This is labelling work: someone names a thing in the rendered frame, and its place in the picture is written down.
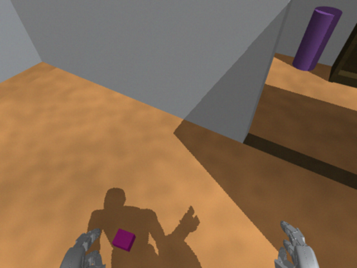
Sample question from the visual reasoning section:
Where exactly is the right robot hand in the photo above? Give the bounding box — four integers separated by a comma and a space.
274, 221, 319, 268

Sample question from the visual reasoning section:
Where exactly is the bookshelf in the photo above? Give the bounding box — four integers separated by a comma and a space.
329, 23, 357, 88

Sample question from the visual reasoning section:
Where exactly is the left robot hand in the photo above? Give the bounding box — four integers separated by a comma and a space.
60, 228, 106, 268

